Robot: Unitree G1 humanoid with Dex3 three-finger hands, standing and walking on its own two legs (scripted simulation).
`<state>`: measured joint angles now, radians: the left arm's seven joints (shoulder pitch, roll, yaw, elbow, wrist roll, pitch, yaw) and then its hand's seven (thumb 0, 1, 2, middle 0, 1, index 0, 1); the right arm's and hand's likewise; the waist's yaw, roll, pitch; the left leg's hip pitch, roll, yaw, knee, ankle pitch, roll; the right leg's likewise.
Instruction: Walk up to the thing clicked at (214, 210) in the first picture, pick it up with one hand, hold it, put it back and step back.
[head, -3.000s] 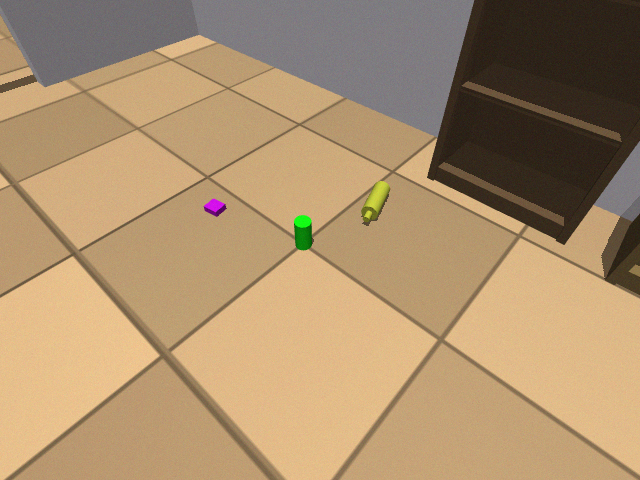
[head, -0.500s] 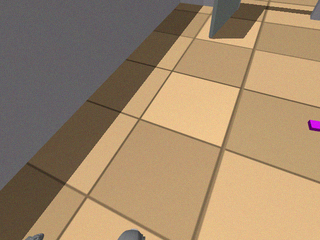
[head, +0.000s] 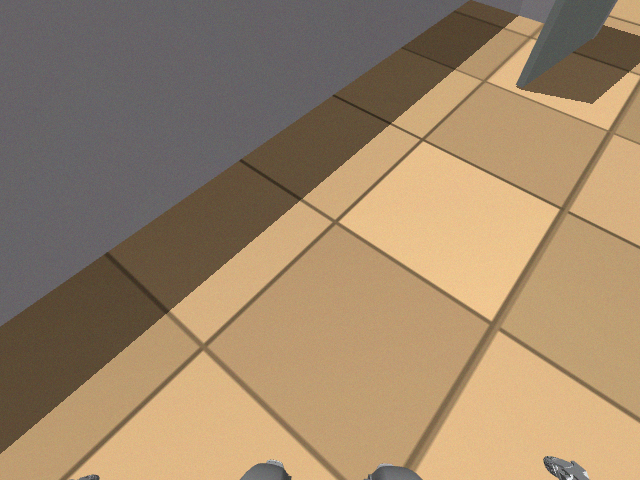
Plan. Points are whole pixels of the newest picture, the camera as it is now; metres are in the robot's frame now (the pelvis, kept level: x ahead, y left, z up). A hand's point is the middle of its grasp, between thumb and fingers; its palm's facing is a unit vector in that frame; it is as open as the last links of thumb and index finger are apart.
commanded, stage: walk up
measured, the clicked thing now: out of the picture +0.62 -1.33 -0.73
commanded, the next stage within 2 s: stand in 1.40 s
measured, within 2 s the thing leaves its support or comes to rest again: neither
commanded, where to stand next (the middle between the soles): +0.05 +0.00 m, yaw +8 degrees
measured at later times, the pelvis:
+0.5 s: pelvis -0.02 -0.01 +0.01, yaw +8 degrees
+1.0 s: pelvis +0.00 -0.02 +0.03, yaw +11 degrees
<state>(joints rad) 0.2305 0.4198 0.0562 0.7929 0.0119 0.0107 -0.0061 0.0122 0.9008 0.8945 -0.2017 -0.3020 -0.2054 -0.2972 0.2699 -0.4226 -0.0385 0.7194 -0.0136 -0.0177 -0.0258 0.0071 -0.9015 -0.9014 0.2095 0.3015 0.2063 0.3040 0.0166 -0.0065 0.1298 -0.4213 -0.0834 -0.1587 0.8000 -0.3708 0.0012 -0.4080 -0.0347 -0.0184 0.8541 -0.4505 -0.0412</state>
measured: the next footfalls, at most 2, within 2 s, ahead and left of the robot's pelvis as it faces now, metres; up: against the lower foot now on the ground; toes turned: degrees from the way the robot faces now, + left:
right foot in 0.02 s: +0.05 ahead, -0.15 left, +0.00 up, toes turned +5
left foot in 0.34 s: +0.05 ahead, +0.12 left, +0.00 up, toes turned +5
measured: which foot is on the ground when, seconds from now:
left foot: down 0.00-0.06, up 0.08-0.32, down 0.34-1.00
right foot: up 0.00-0.00, down 0.02-1.00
